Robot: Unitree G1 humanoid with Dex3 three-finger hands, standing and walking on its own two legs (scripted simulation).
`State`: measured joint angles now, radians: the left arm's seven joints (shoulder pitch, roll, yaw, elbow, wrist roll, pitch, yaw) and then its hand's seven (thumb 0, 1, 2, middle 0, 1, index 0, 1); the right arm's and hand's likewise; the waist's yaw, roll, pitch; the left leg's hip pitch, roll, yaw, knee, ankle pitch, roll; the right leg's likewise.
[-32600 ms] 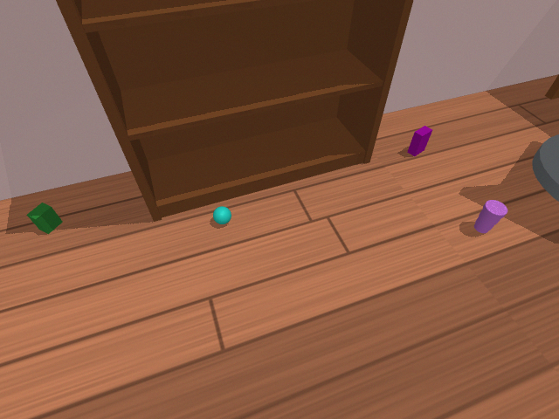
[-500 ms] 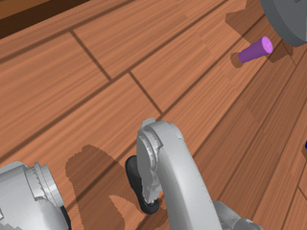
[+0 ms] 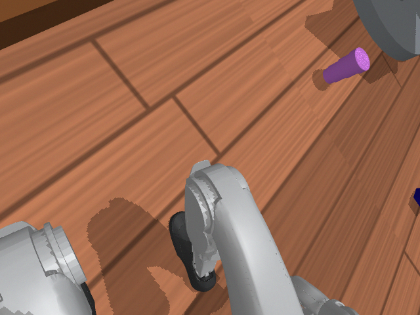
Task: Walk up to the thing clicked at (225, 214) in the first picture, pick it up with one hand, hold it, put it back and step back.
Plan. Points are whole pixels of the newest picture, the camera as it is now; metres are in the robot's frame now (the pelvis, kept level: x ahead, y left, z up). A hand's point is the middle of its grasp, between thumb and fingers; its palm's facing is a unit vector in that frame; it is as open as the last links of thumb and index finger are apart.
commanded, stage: settle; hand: left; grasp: from above
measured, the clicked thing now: out of the picture +0.44 +0.33 -0.26
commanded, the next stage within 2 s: lift in 0.88 s
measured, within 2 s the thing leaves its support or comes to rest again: leaves its support in 0.20 s
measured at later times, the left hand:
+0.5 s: hand out of the picture +0.43 +0.34 -0.18, palm faces -0.39 -0.14 -0.91, open 10.0 cm
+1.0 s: hand out of the picture +0.42 +0.33 -0.10, palm faces -0.43 -0.12 -0.90, open 10.0 cm
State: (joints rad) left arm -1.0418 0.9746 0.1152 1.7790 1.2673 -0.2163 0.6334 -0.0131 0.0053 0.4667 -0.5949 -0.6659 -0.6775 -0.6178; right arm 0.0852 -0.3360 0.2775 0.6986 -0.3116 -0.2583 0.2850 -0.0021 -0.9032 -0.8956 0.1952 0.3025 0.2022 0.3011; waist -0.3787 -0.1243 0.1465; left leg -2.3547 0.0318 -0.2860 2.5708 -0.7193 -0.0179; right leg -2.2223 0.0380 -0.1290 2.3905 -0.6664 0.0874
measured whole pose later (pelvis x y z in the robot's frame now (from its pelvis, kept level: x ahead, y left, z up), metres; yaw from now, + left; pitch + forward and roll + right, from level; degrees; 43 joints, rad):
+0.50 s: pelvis +0.00 +0.00 +0.01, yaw +3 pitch +32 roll -12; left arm -0.94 0.79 0.10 1.49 1.23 -0.14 0.47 -0.02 -0.05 0.54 -0.63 -0.64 -0.71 -0.62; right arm 0.14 -0.31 0.12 0.74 -0.21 -0.17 0.28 0.00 -0.91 -0.90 0.20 0.30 0.20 0.30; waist -0.29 -0.03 -0.02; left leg -2.38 0.02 -0.22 2.51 -0.71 -0.01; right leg -2.26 0.01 -0.08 2.37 -0.69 0.06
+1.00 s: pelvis -0.01 -0.01 +0.04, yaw +6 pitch +32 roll -8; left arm -0.97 0.75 0.06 1.41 1.22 -0.19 0.30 -0.02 -0.07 0.56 -0.64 -0.63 -0.72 -0.62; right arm 0.17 -0.29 0.08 0.72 -0.14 -0.05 0.16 0.00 -0.92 -0.90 0.20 0.30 0.20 0.30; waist -0.25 0.01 -0.05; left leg -2.31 0.02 -0.17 2.39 -0.65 -0.02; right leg -2.22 -0.01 -0.05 2.30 -0.64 0.05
